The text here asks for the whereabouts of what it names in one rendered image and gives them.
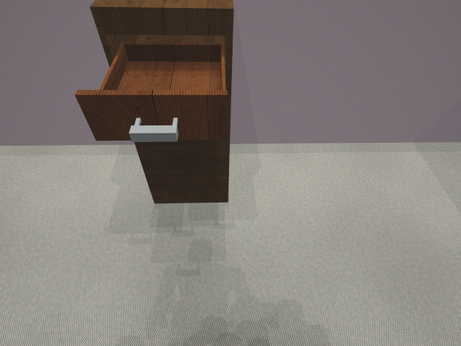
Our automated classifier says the handle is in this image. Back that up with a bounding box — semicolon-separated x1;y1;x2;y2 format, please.
129;117;179;142

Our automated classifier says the drawer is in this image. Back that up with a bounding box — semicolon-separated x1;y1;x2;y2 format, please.
75;43;228;141

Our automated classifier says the cabinet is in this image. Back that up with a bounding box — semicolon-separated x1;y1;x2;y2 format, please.
90;0;233;203

